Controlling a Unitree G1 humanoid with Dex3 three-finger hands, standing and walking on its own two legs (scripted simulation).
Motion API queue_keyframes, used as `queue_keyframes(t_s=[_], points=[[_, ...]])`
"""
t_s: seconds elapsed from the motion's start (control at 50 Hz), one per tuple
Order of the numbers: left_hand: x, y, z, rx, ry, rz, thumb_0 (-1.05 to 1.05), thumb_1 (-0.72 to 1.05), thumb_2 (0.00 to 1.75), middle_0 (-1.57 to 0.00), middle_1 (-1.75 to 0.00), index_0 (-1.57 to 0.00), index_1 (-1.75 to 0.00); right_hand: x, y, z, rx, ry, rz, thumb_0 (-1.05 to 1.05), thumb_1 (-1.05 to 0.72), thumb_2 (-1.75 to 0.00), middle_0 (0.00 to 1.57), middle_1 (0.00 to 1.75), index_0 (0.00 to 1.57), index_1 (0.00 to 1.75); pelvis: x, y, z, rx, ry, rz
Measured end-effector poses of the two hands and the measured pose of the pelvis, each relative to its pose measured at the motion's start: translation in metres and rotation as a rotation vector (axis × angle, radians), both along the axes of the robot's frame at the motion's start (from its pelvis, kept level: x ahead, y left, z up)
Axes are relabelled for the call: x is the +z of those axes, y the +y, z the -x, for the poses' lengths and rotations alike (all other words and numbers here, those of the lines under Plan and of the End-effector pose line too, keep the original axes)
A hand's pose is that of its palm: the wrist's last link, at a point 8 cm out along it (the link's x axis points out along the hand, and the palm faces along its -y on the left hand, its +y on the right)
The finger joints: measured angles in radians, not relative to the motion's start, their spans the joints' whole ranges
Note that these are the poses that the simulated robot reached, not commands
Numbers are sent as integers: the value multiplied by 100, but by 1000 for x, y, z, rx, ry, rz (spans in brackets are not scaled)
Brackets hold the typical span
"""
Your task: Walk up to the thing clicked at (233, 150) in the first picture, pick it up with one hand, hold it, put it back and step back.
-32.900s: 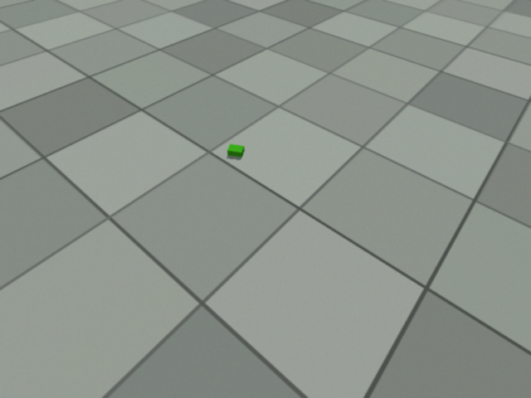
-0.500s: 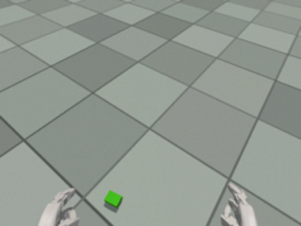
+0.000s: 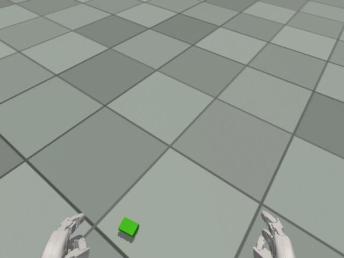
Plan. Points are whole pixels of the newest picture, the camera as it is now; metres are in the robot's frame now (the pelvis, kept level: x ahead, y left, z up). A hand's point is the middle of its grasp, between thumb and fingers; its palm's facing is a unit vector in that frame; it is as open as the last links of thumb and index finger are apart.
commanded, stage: home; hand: left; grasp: from above
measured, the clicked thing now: (128, 227) +0.41 +0.19 -0.69
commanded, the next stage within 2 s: stand in 0.32 s
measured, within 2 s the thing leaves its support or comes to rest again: neither
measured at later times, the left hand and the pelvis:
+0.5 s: hand (84, 254) +0.17 +0.19 -0.07, palm faces +0.00 -0.95 -0.30, open 7.4 cm; pelvis -0.01 +0.00 +0.01, yaw +0 degrees
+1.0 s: hand out of the picture +0.04 +0.23 -0.11, palm faces +0.02 -0.95 -0.32, open 7.4 cm; pelvis -0.01 +0.00 +0.05, yaw -1 degrees
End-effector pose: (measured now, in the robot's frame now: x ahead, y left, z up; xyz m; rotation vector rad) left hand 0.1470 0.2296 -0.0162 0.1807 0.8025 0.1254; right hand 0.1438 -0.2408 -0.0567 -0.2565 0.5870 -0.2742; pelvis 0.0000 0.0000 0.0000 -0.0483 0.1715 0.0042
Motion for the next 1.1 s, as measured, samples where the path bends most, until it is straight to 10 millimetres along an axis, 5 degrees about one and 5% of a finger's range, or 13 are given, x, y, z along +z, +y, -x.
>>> queue_keyframes(t_s=[0.42,0.52,0.74,0.92,1.1], points=[[-1,-2,1,3,6,3,1,90,90,-20,-29,-20,-30,-2,-1,-1,-2,4,-4,2,-90,-90,21,30,20,30,-1,-1,-1,1,7,0],[-27,15,-3,-46,2,-109,1,90,90,-20,-30,-20,-30,-21,-8,9,147,277,35,2,-90,-90,21,30,20,30,10,-2,8,-12,-94,-34],[-57,51,55,36,255,-139,1,90,90,-20,-30,-20,-30,-19,-39,59,20,498,-12,2,-90,-90,21,30,20,30,31,2,6,-18,-176,-43],[-58,50,100,85,400,-112,1,90,90,-20,-30,-20,-30,-17,-34,84,-20,586,-53,1,-91,-90,20,30,20,30,47,1,5,-14,-211,-40],[-51,47,115,101,460,-104,1,90,90,-20,-30,-20,-30,-15,-29,96,-32,628,-86,1,-91,-90,21,30,20,30,59,0,7,-19,-235,-43]])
